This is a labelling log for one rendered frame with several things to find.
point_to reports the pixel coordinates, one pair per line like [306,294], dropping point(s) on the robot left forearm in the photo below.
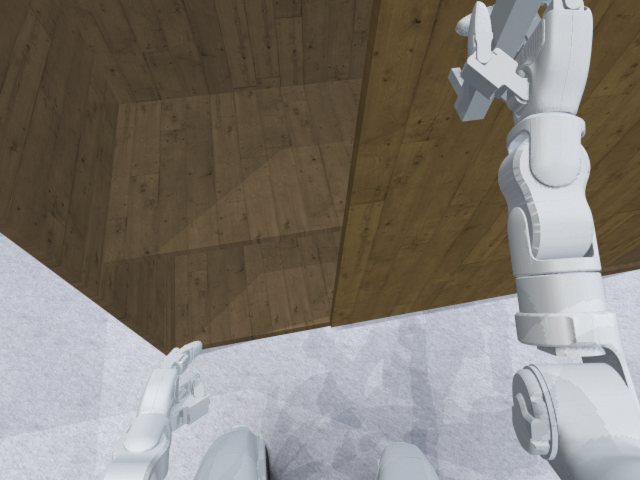
[142,453]

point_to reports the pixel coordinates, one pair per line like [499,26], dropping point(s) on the robot right hand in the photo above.
[555,56]

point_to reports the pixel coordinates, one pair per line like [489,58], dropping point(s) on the right robot thigh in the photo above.
[403,461]

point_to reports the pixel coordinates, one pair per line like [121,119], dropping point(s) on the handle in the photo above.
[510,21]

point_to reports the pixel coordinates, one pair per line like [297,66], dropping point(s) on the robot left hand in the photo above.
[164,394]

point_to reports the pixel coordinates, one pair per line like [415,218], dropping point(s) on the wardrobe door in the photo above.
[425,221]
[630,257]

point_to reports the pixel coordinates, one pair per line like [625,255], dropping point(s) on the right robot upper arm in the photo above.
[580,417]

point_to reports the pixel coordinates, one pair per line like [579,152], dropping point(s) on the robot left shin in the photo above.
[241,427]

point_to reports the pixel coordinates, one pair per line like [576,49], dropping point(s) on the robot right forearm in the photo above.
[553,245]

